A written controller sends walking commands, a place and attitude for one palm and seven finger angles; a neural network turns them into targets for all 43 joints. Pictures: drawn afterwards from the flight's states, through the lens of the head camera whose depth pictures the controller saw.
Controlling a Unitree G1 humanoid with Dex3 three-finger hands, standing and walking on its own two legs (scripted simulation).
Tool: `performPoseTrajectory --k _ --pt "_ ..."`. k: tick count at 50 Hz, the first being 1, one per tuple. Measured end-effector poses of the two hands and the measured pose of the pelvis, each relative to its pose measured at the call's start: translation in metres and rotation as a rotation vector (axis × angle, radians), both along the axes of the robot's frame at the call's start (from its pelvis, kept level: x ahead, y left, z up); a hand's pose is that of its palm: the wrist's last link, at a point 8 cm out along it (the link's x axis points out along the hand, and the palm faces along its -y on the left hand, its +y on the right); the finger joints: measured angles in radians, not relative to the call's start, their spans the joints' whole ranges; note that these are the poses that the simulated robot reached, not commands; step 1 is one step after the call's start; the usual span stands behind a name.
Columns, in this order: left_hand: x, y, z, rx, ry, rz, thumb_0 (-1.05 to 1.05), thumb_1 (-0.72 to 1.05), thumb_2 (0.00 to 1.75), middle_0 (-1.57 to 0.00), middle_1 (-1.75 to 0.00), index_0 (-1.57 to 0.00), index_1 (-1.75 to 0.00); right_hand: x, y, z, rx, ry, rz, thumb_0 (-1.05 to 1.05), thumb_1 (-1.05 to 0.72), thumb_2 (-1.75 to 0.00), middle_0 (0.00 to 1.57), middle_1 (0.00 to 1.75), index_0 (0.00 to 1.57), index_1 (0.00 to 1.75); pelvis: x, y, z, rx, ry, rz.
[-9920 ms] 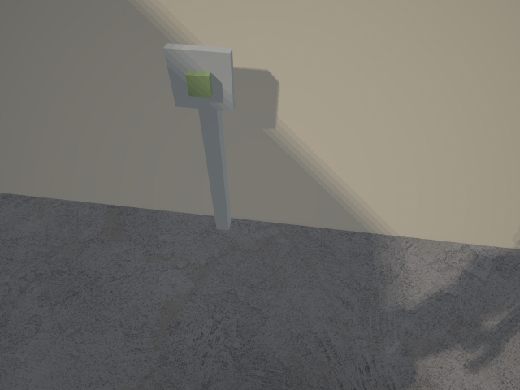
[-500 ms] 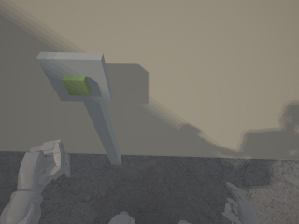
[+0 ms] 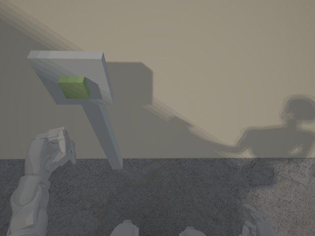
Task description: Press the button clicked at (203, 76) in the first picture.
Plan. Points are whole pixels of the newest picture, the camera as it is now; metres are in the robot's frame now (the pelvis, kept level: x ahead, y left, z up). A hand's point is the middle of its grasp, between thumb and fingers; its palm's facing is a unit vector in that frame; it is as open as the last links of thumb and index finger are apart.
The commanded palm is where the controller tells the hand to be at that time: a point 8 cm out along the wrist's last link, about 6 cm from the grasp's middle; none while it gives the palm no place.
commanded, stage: aim a knuckle at the button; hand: left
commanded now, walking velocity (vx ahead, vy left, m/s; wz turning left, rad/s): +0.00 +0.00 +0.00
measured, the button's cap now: (75, 86) +0.49 +0.25 +0.07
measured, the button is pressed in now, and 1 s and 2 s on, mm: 0 0 3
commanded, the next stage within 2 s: press the button with the knuckle in 1.22 s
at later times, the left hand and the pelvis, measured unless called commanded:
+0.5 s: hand (82, 126) +0.38 +0.21 +0.04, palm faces +0.04 -1.00 -0.02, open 3.1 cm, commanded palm +0.36 +0.26 +0.04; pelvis -0.01 +0.02 -0.01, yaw -1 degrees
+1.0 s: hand (87, 124) +0.39 +0.21 +0.03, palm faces +0.06 -1.00 -0.02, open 3.1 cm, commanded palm +0.36 +0.26 +0.04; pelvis -0.01 +0.00 -0.01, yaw -1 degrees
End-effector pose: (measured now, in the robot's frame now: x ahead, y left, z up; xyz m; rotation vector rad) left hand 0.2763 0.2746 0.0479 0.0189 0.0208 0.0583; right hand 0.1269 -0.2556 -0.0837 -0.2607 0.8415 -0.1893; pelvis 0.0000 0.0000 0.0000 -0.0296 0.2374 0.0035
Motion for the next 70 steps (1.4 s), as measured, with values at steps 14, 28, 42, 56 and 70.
performPoseTrajectory --k 14,28,42,56,70 --pt "0.048 0.002 -0.004 -0.012 -0.006 -0.019 0.02 0.9 0.9 -1.29 -1.5 -1.3 -1.5 -0.016 0.023 -0.011 0.018 0.064 -0.004 0.01 -0.91 -0.89 0.2 0.3 0.2 0.3 -0.008 0.014 -0.005 -0.012 0.024 -0.002" --pt "0.09 -0.011 -0.013 -0.002 -0.002 -0.011 0.02 0.9 0.9 -1.3 -1.5 -1.3 -1.5 -0.053 0.015 -0.024 0.007 0.199 -0.049 0.01 -0.91 -0.89 0.2 0.3 0.2 0.3 -0.011 0.017 -0.011 -0.013 0.054 -0.01" --pt "0.086 -0.006 -0.011 0.008 0.016 0.025 0.02 0.9 0.9 -1.29 -1.5 -1.3 -1.5 -0.066 0.003 -0.023 0.029 0.259 -0.097 0.01 -0.91 -0.89 0.2 0.3 0.2 0.3 -0.004 0.007 -0.006 -0.003 0.058 -0.025" --pt "0.091 -0.016 -0.009 0.006 -0.008 0.011 0.02 0.9 0.9 -1.29 -1.5 -1.3 -1.5 -0.039 -0.006 -0.022 0.015 0.193 -0.077 0.01 -0.91 -0.89 0.2 0.3 0.2 0.3 -0.005 -0.002 -0.008 -0.001 0.057 -0.018" --pt "0.085 -0.014 -0.013 0.005 0.003 0.002 0.02 0.9 0.9 -1.29 -1.5 -1.3 -1.5 -0.044 -0.006 -0.026 0.018 0.221 -0.069 0.01 -0.91 -0.89 0.2 0.3 0.2 0.3 -0.005 -0.002 -0.009 -0.003 0.06 -0.012"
